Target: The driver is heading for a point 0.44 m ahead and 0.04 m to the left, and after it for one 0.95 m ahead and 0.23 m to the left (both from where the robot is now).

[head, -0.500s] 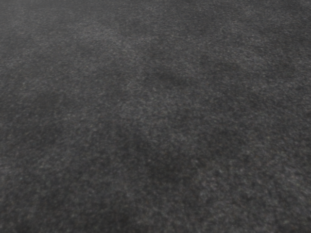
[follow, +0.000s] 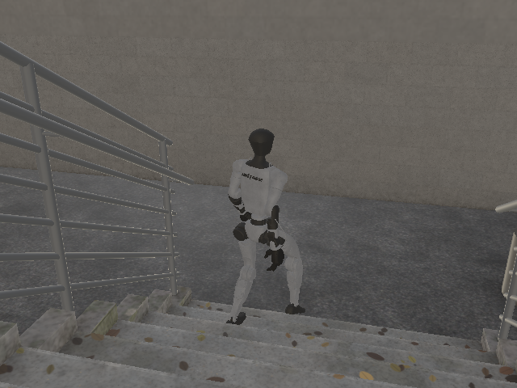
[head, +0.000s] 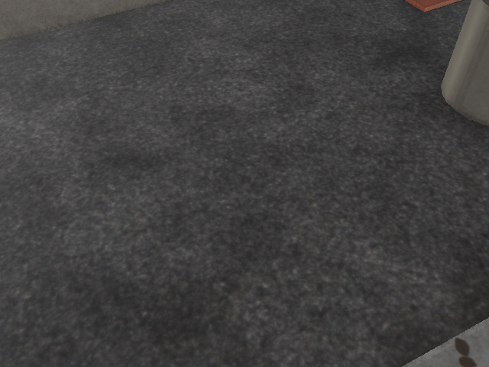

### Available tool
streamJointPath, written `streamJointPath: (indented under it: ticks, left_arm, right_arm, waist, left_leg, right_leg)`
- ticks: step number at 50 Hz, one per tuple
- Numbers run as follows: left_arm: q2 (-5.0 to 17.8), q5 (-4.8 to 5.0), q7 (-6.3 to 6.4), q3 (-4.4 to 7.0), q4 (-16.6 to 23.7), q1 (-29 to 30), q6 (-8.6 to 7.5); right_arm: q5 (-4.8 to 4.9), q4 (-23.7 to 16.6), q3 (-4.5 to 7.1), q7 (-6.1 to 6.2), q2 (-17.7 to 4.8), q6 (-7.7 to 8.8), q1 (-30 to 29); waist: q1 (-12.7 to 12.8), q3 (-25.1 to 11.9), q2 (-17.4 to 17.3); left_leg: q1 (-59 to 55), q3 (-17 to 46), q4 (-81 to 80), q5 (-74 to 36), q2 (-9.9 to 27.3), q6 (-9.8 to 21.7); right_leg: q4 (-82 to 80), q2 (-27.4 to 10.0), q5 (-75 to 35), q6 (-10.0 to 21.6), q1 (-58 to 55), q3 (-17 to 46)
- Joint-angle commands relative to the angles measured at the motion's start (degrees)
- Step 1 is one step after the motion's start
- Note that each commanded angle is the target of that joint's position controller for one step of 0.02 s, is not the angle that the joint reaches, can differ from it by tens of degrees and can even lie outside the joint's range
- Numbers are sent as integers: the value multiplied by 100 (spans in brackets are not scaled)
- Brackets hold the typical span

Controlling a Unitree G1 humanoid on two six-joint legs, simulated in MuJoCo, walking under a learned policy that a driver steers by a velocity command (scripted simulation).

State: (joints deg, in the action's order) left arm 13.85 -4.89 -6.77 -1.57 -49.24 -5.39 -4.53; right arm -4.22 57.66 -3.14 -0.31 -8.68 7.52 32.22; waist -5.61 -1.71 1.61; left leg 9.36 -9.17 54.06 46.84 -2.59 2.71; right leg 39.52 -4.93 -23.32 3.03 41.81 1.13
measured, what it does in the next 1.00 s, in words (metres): goes down, turning left: right foot 0.17 m lower, then left foot 0.17 m lower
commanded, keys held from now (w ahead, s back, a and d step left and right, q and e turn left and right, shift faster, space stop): w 0.22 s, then w+q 0.12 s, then q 0.66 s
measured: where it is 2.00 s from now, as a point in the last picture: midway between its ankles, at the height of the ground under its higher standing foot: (206, 353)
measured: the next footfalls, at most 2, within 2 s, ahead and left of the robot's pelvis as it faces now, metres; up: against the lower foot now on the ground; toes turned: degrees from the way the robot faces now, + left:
right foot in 0.14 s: +0.21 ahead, -0.12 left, -0.17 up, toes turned -7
left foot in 0.66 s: +0.60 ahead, +0.13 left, -0.34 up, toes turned +8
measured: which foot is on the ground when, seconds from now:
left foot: down 0.00-0.14, up 0.16-0.64, down 0.66-1.00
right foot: up 0.00-0.12, down 0.14-0.66, up 0.68-1.00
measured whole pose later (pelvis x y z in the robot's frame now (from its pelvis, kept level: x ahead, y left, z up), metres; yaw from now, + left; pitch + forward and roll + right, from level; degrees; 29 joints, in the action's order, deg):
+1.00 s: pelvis +0.50 +0.02 -0.27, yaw +18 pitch +3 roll -1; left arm 12.6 0.3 4.0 2.5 -38.6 0.1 0.7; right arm 0.7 43.4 2.8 3.8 -15.4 -3.5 10.9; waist -3.0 0.3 1.4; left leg 27.0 7.4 31.1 7.1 -6.1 2.8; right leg 50.7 0.2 9.5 -6.6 38.2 7.1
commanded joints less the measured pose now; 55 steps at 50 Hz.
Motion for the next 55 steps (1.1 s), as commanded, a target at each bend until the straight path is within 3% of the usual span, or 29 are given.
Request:
streamJointPath:
  ticks: [1, 3, 5, 7, 8, 9, 11, 12, 14, 17, 18, 21, 24, 28, 29, 30, 31, 32, 33, 34, 35, 37, 39, 42, 44, 46, 52, 54, 55]
  left_arm:
    - [325, 54, 132, -7, 736, 1437, -30]
    - [289, -40, 159, -64, 677, 1427, 19]
    - [389, -59, 214, 16, 93, 70, 51]
    - [968, -24, 293, 408, -687, -2581, -139]
    - [1196, -179, 284, 510, -910, -3535, -63]
    - [1206, -160, 317, 601, -901, -3740, 38]
    - [1229, -31, 402, 688, -694, -2862, 165]
    - [428, 44, 426, 413, -341, -1726, 32]
    - [186, 197, 382, 275, -168, -1237, -104]
    - [384, 22, 442, 364, -347, -1598, -324]
    - [-9, -10, 598, 257, -299, -1566, -427]
    - [-78, -98, 609, 98, -258, -1362, -410]
    - [15, 25, 666, 85, -462, -2108, -415]
    - [-48, 58, 950, -10, -910, -3341, -205]
    - [513, 852, 1099, 313, -797, -2366, 28]
    - [531, 791, 1123, 327, -742, -2421, 157]
    - [431, 725, 1070, 352, -834, -2532, 215]
    - [316, 637, 1044, 375, -898, -2368, 220]
    - [163, 622, 966, 362, -829, -2339, 107]
    - [-201, 694, 824, 182, -560, -2986, 38]
    - [346, 815, 794, 221, -11, -2200, -108]
    - [474, 671, 946, 279, 516, -1210, 15]
    - [55, 693, 1128, 221, 636, -1322, 355]
    - [302, 520, 1291, 456, 673, -1169, 558]
    - [156, 394, 1265, 474, 910, -660, 443]
    - [-114, 441, 1183, 413, 1084, -260, 421]
    - [336, 516, 940, 625, 1331, 24, 556]
    - [529, 453, 878, 746, 1195, -607, 496]
    - [972, 331, 876, 843, 1139, -1111, 492]
  right_arm:
    - [83, 206, 208, -56, -1013, -31, 419]
    - [132, 324, 315, 33, -1125, -112, 345]
    - [-64, 461, 313, -37, -1138, -183, 196]
    - [-288, 547, 286, -366, -1040, -224, 103]
    - [-185, 495, 161, -578, -484, -263, 363]
    - [53, -15, 206, -692, -627, -223, -300]
    - [227, -639, 227, -643, -824, -56, -1375]
    - [57, -671, 274, -454, -889, 67, -1599]
    - [-55, -386, 397, -325, -916, 31, -1612]
    - [-247, -478, 166, -374, -320, -186, -845]
    - [-222, -596, 124, -373, -234, -190, -1117]
    - [-1, -851, 198, -364, -528, -132, -1709]
    - [-76, -1269, 354, -375, -1043, -211, -2637]
    - [-142, -1435, 295, -379, -868, -364, -3677]
    - [1113, -1702, 319, -484, -783, -315, -4315]
    - [1089, -1606, 313, -549, -814, -314, -3875]
    - [846, -1383, 372, -534, -824, -342, -3252]
    - [736, -873, 579, -421, -1086, -389, -1642]
    - [595, -539, 801, -318, -1699, -388, -481]
    - [391, -576, 787, -333, -2216, -347, -232]
    - [456, -727, 852, -221, -2071, -473, -346]
    - [545, -1151, 727, 102, -1672, -838, -1342]
    - [169, -1504, 756, 127, -1924, -920, -2338]
    - [340, -1713, 681, 131, -1712, -759, -2824]
    - [430, -1736, 668, 351, -1509, -827, -2719]
    - [507, -1813, 725, 462, -1509, -971, -2664]
    - [503, -2115, 872, 442, -1474, -1097, -2415]
    - [513, -2143, 816, 436, -1159, -1101, -2145]
    - [426, -2203, 692, 387, -587, -1078, -1811]
  waist:
    - [-139, 1350, -344]
    - [-277, 1440, -261]
    - [40, 1083, -67]
    - [1078, 297, 576]
    - [1278, -1333, 1338]
    - [1585, -1988, 538]
    - [1506, -532, -91]
    - [943, 252, -602]
    - [471, 956, -59]
    - [189, 398, -24]
    - [386, 482, -379]
    - [391, 453, 63]
    - [747, 977, -178]
    - [1440, 1401, -266]
    - [1467, 1759, -52]
    - [1290, 1322, -299]
    - [1054, 816, -445]
    - [316, 8, -364]
    - [-242, -664, -1546]
    - [-146, -2266, -2345]
    - [-546, -3200, -2069]
    - [-241, -2898, -250]
    - [596, -1971, 360]
    - [914, -236, -168]
    - [850, -495, -369]
    - [726, -918, -808]
    - [598, -354, -1337]
    - [821, -418, -1008]
    - [716, -878, 568]
  left_leg:
    - [461, 1893, -1694, -3808, 1505, 713]
    - [-556, 1945, -1324, -4174, 1487, 766]
    - [-620, 1750, -158, -4503, 1266, 830]
    - [1612, 1020, 2023, -4757, 688, 339]
    - [3258, 731, 4697, -818, 48, -181]
    - [4031, 984, 5451, -127, 139, -212]
    - [5164, 1174, 4705, -655, 708, -100]
    - [4764, 1604, 2322, -2479, 1111, 27]
    - [2613, 1305, 409, -3571, 1292, 97]
    - [2074, 1324, 450, -4638, 1105, 84]
    - [3084, 1837, -714, -5819, 1381, 28]
    - [1563, 1505, -1601, -8155, 1128, 32]
    - [2366, 1438, -1980, -7489, 1168, -51]
    - [3171, 1191, -3311, -7791, 1339, 49]
    - [3003, 1322, -3329, -7367, 760, -108]
    - [2513, 1061, -3453, -7628, 688, -146]
    - [1521, 738, -3412, -7837, 480, -128]
    - [-448, 874, -3264, -8346, 491, 53]
    - [-2286, 838, -3050, -11609, 851, 357]
    - [-5359, 2228, -1237, -13220, 2284, 1552]
    - [-5746, 3093, -1243, -12404, 2573, 2119]
    - [-4064, 3009, -2047, -9668, 2323, 1851]
    - [-688, 4191, -3302, -6102, 2944, 2112]
    - [2219, 2715, -3701, -5212, 1430, 1513]
    - [2097, 2152, -3319, -5707, 747, 1170]
    - [1499, 2501, -3271, -5011, 894, 1171]
    - [1582, 3757, -3431, -2152, 910, 830]
    - [2334, 3538, -2612, -1650, 444, 386]
    - [3283, 2407, -403, -1095, -420, -77]
  right_leg:
    - [-730, 195, 832, -97, -359, -212]
    - [-1517, 105, 1640, -120, -243, -160]
    - [-2208, -102, 1025, -69, -1768, 4]
    - [-2120, 85, -297, 364, -5894, -469]
    - [-415, -981, -3275, 1622, -8621, 509]
    - [-11, -1513, -3208, 1822, -9168, 1114]
    - [-1253, -1667, 989, 1634, -7240, 1642]
    - [-1712, -1340, 1722, 1300, -5600, 1325]
    - [-2674, -1045, 1702, 1539, -2693, 738]
    - [-2176, -965, 1130, 1667, -2328, 651]
    - [-1807, -943, 1203, 1366, -3014, 500]
    - [-1170, -283, 2329, 856, -1603, -227]
    - [-602, -608, 2574, 634, -2497, -11]
    - [9, -832, 3674, 330, -3836, 343]
    - [715, -463, 3156, 317, -2940, 67]
    - [1292, -464, 2921, 268, -3043, -142]
    - [2184, -358, 2867, 189, -2718, -384]
    - [3598, -284, 3209, 46, -1951, -426]
    - [5761, 555, 4954, -544, -924, -1189]
    - [8560, 716, 7977, -928, 1398, -329]
    - [8850, 494, 7613, -971, 2221, 241]
    - [8420, 81, 6996, -987, 2319, 176]
    - [7475, -46, 5769, -890, 1322, 345]
    - [4912, 281, 4011, -743, 73, 312]
    - [2602, 476, 2901, -869, -685, 160]
    - [1701, 557, 2665, -1055, -951, 295]
    - [-268, 726, 3786, -705, -1941, 326]
    - [-1294, 150, 3668, -385, -3433, 471]
    - [-1369, -1290, 2983, 196, -4511, 1720]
